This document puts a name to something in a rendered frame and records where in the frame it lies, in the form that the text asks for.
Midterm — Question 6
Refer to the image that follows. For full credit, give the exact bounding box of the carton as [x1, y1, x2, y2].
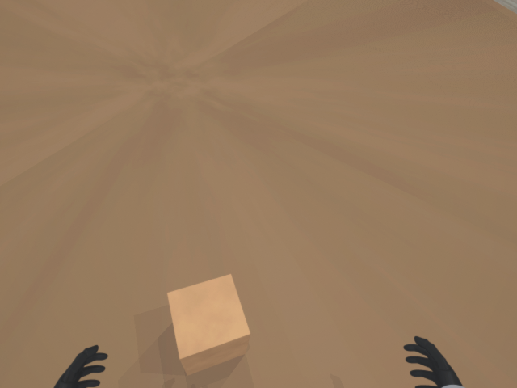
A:
[167, 274, 250, 376]

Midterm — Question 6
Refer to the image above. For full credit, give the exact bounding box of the robot right hand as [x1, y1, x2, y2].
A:
[404, 336, 462, 388]

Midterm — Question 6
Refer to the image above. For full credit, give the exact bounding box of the robot left hand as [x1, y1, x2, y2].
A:
[54, 345, 108, 388]

